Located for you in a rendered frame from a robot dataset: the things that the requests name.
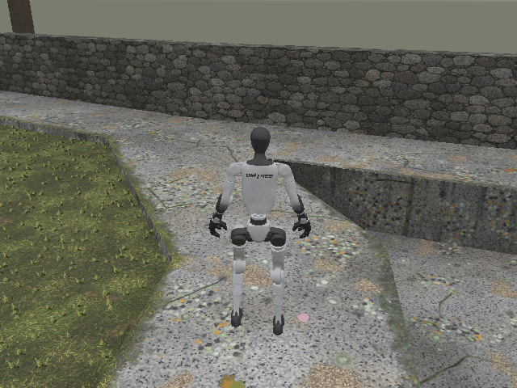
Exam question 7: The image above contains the robot right forearm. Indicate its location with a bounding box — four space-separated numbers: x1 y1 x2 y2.
292 194 309 224

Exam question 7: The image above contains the left robot upper arm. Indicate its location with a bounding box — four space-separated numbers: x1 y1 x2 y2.
220 162 243 206

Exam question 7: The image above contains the right robot upper arm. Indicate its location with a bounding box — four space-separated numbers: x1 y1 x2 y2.
276 162 301 207

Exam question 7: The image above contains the robot left forearm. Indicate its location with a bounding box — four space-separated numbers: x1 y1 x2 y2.
212 193 228 223

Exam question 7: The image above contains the left robot hand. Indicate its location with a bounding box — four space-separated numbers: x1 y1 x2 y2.
208 219 227 238

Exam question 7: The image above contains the right robot thigh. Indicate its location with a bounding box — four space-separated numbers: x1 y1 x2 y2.
270 226 286 285

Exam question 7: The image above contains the right robot hand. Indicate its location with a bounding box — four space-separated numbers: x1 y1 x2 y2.
292 221 311 238

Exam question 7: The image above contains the left robot foot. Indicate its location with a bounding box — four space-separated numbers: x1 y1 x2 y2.
231 308 243 327

